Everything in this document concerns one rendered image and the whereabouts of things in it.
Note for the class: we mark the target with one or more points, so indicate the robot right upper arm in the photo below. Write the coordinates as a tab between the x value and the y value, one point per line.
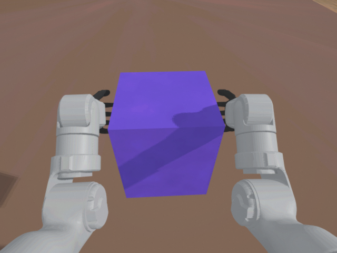
267	208

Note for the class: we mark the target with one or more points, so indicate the right robot hand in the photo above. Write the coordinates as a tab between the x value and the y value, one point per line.
230	96

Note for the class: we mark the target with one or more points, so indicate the robot left forearm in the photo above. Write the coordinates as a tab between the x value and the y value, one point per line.
79	120

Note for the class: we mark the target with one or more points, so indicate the left robot hand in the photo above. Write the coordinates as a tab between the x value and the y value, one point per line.
98	96

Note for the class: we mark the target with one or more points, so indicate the robot right forearm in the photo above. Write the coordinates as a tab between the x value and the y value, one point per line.
252	118

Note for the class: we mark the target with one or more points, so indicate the carton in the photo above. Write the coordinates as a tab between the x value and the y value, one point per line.
165	129

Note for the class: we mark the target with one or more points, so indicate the robot left upper arm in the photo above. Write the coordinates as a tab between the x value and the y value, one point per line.
71	212

